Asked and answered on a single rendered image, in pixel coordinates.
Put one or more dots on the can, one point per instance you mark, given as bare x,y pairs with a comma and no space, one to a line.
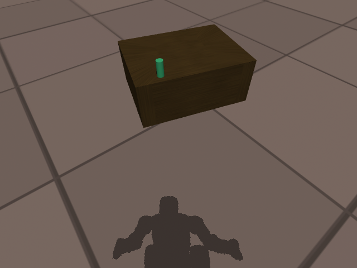
160,68

